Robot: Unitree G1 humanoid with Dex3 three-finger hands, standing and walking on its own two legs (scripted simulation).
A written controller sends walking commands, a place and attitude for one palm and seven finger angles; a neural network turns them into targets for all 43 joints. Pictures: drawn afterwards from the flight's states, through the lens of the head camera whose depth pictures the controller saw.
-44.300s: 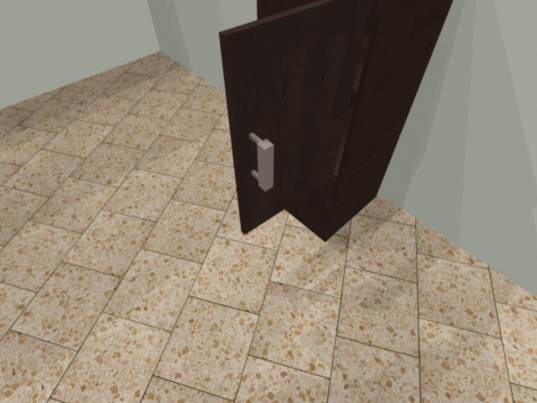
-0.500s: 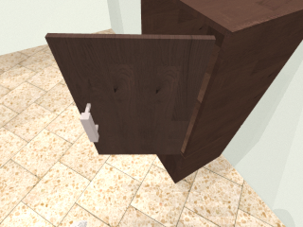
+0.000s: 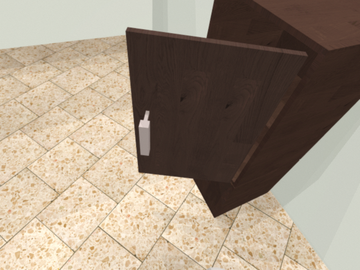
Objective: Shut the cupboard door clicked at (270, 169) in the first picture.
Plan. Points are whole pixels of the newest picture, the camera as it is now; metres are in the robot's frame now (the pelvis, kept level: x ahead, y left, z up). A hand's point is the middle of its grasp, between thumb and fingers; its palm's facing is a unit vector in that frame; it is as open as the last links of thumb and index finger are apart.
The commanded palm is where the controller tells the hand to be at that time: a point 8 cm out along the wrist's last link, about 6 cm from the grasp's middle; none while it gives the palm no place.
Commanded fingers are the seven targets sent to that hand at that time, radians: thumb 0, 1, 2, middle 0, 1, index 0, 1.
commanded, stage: come to a stop and stand still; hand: left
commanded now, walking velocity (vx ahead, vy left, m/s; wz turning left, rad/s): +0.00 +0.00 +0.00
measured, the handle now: (146, 133) +0.48 +0.14 -0.04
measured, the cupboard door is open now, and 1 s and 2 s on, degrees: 61 61 61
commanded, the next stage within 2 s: look again from close up in 1.90 s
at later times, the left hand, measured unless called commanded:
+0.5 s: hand out of the picture -0.10 +0.19 -0.19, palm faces +0.03 -0.99 -0.13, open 7.4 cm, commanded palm none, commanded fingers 0.00 0.90 0.90 -0.20 -0.30 -0.20 -0.30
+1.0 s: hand out of the picture -0.11 +0.30 -0.19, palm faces +0.04 -0.99 -0.17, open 7.4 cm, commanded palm none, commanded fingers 0.00 0.90 0.90 -0.20 -0.30 -0.20 -0.30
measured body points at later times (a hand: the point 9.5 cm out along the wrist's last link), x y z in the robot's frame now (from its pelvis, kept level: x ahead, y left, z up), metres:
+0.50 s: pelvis -0.06 +0.03 -0.01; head -0.08 +0.06 +0.44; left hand -0.10 +0.24 -0.18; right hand -0.12 -0.19 -0.16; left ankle +0.04 +0.05 -0.74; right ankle -0.09 -0.11 -0.74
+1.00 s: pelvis -0.13 +0.12 +0.00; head -0.11 +0.15 +0.45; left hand -0.11 +0.36 -0.17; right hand -0.12 -0.10 -0.14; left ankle -0.09 +0.21 -0.74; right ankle -0.16 -0.03 -0.68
